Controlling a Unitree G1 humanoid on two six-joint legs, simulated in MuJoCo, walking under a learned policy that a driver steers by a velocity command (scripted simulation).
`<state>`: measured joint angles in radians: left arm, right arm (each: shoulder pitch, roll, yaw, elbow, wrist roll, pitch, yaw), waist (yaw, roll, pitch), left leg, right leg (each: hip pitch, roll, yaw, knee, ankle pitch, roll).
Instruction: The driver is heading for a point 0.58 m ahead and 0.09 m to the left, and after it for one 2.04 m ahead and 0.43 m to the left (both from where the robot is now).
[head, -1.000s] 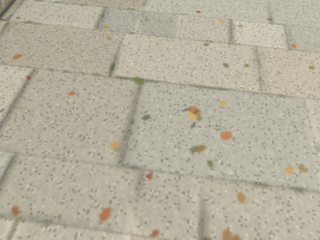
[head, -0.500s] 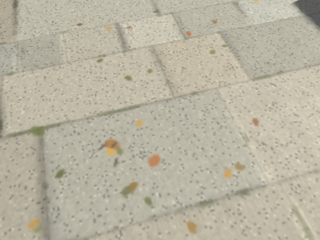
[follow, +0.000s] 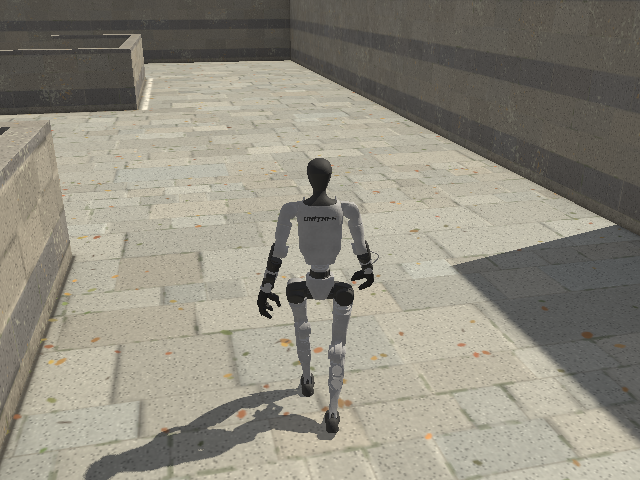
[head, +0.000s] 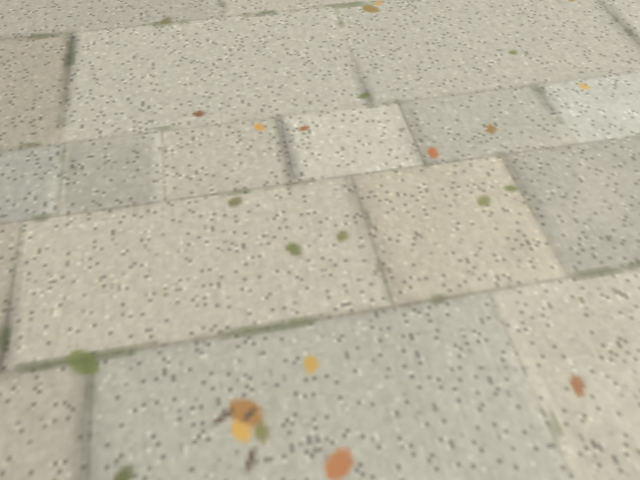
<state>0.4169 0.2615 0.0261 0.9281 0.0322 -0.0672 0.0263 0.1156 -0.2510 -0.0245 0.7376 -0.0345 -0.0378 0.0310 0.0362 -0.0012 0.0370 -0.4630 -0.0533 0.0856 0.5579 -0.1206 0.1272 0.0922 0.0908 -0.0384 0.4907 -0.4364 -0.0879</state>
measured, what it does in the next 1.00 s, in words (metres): walks ahead, turning left: right foot, then left foot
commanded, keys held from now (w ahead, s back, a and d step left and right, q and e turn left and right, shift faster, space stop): w+q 0.62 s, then w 0.18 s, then w+e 0.20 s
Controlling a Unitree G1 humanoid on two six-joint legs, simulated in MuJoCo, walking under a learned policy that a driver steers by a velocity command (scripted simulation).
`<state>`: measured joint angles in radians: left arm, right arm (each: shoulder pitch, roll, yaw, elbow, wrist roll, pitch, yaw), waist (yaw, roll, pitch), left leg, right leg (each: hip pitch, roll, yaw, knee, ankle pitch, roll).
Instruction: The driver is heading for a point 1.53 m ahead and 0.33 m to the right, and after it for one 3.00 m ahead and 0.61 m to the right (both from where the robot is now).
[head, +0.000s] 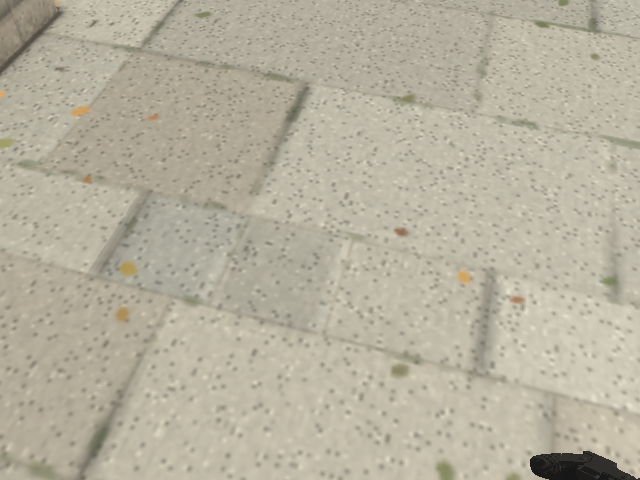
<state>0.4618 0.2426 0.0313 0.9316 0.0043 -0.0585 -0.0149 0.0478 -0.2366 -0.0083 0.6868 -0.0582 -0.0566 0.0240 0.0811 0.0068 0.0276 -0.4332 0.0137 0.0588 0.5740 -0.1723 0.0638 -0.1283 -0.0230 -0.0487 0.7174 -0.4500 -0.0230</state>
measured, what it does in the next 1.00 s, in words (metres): walks ahead, turning right: right foot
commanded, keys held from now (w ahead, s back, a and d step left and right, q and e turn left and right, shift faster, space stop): w+e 0.68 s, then w+q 0.32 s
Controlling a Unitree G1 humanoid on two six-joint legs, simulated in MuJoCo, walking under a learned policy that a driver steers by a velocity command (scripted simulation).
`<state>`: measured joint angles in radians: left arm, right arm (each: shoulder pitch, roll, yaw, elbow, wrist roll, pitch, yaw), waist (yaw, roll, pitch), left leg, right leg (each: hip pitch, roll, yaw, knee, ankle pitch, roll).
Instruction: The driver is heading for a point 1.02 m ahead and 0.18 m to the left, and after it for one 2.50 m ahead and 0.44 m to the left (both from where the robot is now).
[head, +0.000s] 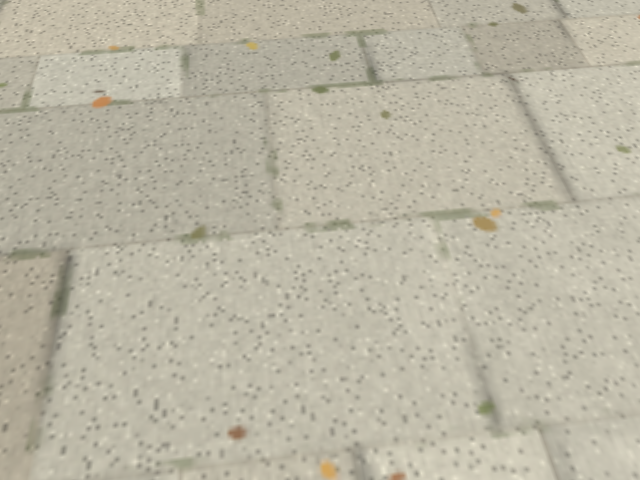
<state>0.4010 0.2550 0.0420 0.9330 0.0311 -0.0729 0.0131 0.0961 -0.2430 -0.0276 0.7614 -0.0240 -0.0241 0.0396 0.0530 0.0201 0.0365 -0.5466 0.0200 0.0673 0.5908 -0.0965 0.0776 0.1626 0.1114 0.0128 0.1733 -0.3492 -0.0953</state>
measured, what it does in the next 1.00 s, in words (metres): walks ahead, turning left: left foot, then right foot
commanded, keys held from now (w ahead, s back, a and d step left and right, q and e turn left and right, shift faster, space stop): w+q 0.62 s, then w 0.16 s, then w+e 0.22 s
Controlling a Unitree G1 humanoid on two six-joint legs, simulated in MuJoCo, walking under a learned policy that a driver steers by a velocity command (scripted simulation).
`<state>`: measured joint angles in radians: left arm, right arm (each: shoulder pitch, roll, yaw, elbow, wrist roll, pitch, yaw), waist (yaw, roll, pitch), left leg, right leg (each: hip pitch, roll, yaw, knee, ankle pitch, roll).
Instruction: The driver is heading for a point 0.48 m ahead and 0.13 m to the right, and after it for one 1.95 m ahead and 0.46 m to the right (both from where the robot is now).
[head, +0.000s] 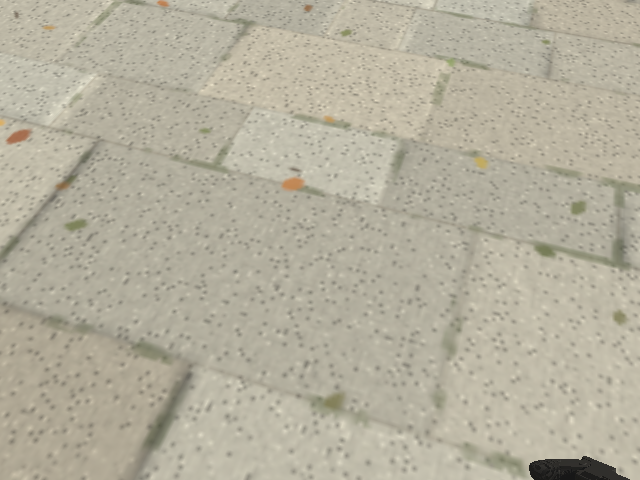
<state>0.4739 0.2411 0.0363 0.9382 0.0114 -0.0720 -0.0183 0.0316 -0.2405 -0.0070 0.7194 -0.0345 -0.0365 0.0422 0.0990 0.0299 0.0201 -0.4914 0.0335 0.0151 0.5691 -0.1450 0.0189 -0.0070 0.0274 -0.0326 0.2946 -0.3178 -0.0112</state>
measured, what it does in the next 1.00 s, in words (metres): walks ahead, turning right: left foot, then right foot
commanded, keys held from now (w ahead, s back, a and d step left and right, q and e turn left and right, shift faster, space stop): w+e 0.72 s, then w+q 0.28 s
